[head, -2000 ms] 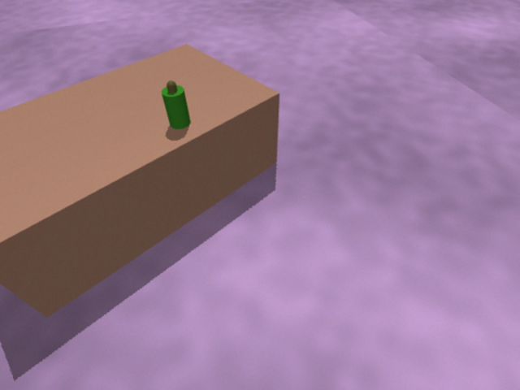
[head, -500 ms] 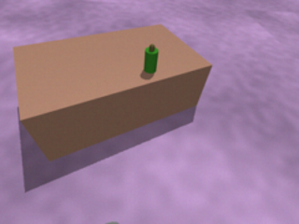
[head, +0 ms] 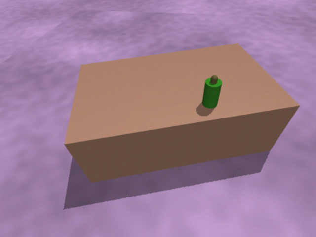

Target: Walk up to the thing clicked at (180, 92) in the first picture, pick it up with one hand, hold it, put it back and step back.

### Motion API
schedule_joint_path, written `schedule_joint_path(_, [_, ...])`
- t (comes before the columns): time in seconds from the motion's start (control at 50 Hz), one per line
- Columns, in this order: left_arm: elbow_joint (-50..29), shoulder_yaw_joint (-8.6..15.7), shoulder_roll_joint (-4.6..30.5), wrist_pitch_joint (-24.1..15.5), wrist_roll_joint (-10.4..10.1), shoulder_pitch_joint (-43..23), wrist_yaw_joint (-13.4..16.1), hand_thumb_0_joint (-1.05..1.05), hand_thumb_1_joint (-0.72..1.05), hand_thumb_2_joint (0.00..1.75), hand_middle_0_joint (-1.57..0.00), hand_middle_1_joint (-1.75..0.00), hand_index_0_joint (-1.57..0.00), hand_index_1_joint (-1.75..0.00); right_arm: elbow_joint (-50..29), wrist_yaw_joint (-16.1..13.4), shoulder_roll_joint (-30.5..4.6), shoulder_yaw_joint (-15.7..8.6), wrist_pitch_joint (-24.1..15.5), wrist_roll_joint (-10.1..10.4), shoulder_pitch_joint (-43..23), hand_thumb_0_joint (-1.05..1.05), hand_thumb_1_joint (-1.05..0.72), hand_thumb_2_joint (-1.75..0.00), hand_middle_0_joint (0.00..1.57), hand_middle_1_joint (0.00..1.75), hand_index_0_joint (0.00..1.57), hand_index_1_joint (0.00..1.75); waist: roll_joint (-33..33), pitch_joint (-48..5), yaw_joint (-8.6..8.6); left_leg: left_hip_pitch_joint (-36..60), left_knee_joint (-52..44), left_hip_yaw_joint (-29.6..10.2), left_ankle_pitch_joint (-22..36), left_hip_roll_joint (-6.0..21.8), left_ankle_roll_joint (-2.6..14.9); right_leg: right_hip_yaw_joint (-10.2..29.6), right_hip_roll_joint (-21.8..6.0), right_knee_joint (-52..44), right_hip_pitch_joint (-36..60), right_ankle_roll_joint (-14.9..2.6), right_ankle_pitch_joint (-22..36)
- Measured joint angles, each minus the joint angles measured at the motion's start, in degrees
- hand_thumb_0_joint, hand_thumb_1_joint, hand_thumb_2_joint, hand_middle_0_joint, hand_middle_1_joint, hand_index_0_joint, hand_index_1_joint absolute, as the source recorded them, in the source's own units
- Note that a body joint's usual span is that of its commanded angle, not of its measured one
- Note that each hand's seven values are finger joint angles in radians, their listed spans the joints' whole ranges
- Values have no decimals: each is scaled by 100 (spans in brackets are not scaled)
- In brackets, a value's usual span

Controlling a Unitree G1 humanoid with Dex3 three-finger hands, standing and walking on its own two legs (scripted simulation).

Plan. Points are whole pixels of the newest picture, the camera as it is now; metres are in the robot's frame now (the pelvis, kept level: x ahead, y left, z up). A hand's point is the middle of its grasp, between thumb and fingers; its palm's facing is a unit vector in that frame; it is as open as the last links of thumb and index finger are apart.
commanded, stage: walk up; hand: right
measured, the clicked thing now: (212, 90) +0.90 -0.20 -0.21
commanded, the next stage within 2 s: none
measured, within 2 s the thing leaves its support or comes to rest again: neither
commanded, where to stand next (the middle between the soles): +0.41 -0.08 m, yaw +13 degrees
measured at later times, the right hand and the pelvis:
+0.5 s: hand (270, 186) +0.31 -0.28 -0.10, palm faces -0.14 +0.88 -0.46, open 7.4 cm; pelvis +0.18 -0.03 +0.00, yaw +8 degrees
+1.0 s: hand (289, 156) +0.44 -0.40 -0.14, palm faces -0.26 +0.88 -0.39, open 7.4 cm; pelvis +0.32 -0.14 +0.01, yaw +12 degrees
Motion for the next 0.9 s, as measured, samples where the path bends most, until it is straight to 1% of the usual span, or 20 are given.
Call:
schedule_joint_path(0.08, [18,-72,-66,-39,-51,287,34,1,91,90,-20,-30,-20,-30,-173,112,-100,-35,-107,39,-217,1,-91,-90,21,30,20,30,-7,52,86,-492,-478,188,619,159,-28,-196,109,-746,574,-56,105])
schedule_joint_path(0.16, [-57,-91,-26,-26,-30,509,57,1,90,90,-21,-30,-20,-30,-286,162,-85,-83,-37,41,-394,1,-91,-90,21,30,20,30,-122,212,120,-662,-1448,231,862,271,-114,-423,224,-997,920,-107,-50])
schedule_joint_path(0.24, [-169,-98,63,73,18,651,40,1,90,90,-21,-30,-20,-30,-336,167,10,-84,29,36,-522,1,-91,-90,21,30,20,30,-307,364,197,-473,-2464,483,1030,332,-103,-618,270,-776,1115,-98,-480])
schedule_joint_path(0.28, [-200,-113,105,147,27,723,32,1,90,90,-21,-30,-21,-30,-371,153,55,-90,17,34,-532,1,-91,-90,21,30,20,30,-397,370,200,-211,-2884,655,1143,270,-46,-713,232,-444,1157,-63,-839])
schedule_joint_path(0.3, [-216,-127,126,180,27,769,36,1,90,90,-21,-30,-21,-30,-397,133,70,-94,-17,23,-526,1,-91,-90,21,30,20,30,-460,357,186,-65,-3027,706,1229,188,27,-736,164,-158,1131,-41,-1077])
schedule_joint_path(0.32, [-197,-127,150,221,18,764,56,1,90,90,-21,-30,-21,-30,-407,94,127,-99,-54,-6,-568,1,-91,-90,21,30,20,30,-629,408,167,-18,-2916,771,1144,58,76,-657,-10,303,1028,-64,-1278])
schedule_joint_path(0.34, [-167,-124,108,274,12,736,76,1,90,90,-21,-30,-20,-30,-468,52,140,-89,-87,-43,-584,1,-91,-90,21,30,20,30,-689,442,142,-18,-2717,801,962,4,98,-427,-45,930,814,-81,-1392])
schedule_joint_path(0.36, [-149,-144,46,331,8,718,86,1,91,90,-20,-30,-20,-30,-535,11,134,-72,-111,-36,-577,1,-91,-90,21,30,20,30,-661,438,99,-7,-2550,785,789,15,111,-168,42,1576,554,-80,-1474])
schedule_joint_path(0.4, [-100,-224,-2,417,11,679,78,1,91,90,-20,-30,-20,-30,-591,-52,170,-52,-131,38,-537,1,-90,-90,21,30,20,30,-614,373,-12,171,-2514,730,607,47,116,204,138,2598,47,-68,-1406])
schedule_joint_path(0.44, [-86,-239,26,446,-13,595,65,1,91,90,-20,-30,-20,-30,-600,-115,239,0,-146,80,-456,1,-90,-90,21,30,20,30,-657,312,-102,451,-2730,694,597,43,54,485,49,3057,-411,-46,-1135])
schedule_joint_path(0.5, [-178,-163,118,423,-43,391,46,1,91,90,-21,-30,-20,-30,-569,-132,283,82,-217,107,-261,1,-90,-90,21,30,20,30,-695,294,-201,778,-3000,564,602,65,-31,758,-200,2963,-929,17,-801])
schedule_joint_path(0.6, [-292,-15,290,428,-59,91,-44,1,91,90,-20,-30,-20,-30,-438,-63,229,127,-263,39,2,1,-90,-90,21,30,20,30,-725,302,-257,1089,-3179,432,479,168,-196,917,-534,1947,-1287,110,-215])
schedule_joint_path(0.68, [-206,29,324,430,-45,-23,-125,1,91,90,-20,-30,-20,-29,-354,-19,26,65,-248,2,150,1,-90,-90,21,30,21,30,-599,211,-357,1158,-3063,348,217,293,-331,810,-551,929,-1051,77,51])
schedule_joint_path(0.72, [-161,49,338,402,-36,-19,-143,1,91,90,-20,-30,-20,-29,-305,-25,-93,25,-198,-17,222,1,-90,-90,21,30,21,30,-515,108,-384,1123,-2848,301,-18,376,-389,683,-455,535,-762,30,-27])
schedule_joint_path(0.74, [-130,64,320,367,-25,-27,-130,1,91,90,-20,-30,-20,-29,-276,-43,-166,-2,-164,-26,247,1,-90,-90,21,30,21,30,-408,74,-383,1067,-2643,244,-184,469,-385,620,-347,438,-655,92,77])
schedule_joint_path(0.76, [-98,69,249,322,-7,-72,-103,1,91,90,-20,-30,-20,-29,-223,-74,-252,-44,-120,-31,241,1,-90,-90,21,30,21,30,-184,112,-390,974,-2315,97,-335,630,-253,474,-207,535,-600,172,47])
schedule_joint_path(0.78, [-113,52,202,256,22,-90,-76,1,91,90,-20,-30,-20,-29,-150,-116,-288,-76,-66,-18,226,1,-90,-90,21,30,20,30,-44,140,-386,785,-1784,-96,-458,651,-131,351,-133,671,-575,212,-67])
schedule_joint_path(0.8, [-136,23,171,197,31,-92,-51,1,91,90,-20,-30,-20,-29,-66,-161,-277,-85,-6,0,197,1,-90,-90,21,30,20,30,-16,151,-351,552,-1172,-200,-552,528,-72,295,-130,763,-553,215,-173])
schedule_joint_path(0.84, [-151,-44,103,161,-15,-61,-19,1,91,90,-20,-30,-20,-29,75,-211,-219,-40,65,18,106,1,-90,-90,21,30,20,30,-71,163,-238,124,-250,-100,-608,264,-31,280,-165,684,-414,154,-240])
schedule_joint_path(0.9, [-103,-155,-32,129,-86,62,56,1,91,90,-20,-30,-20,-30,106,-145,-178,10,17,73,-21,1,-91,-90,21,30,20,30,-26,198,-158,-350,61,75,-178,141,-23,170,-95,151,-27,66,-95])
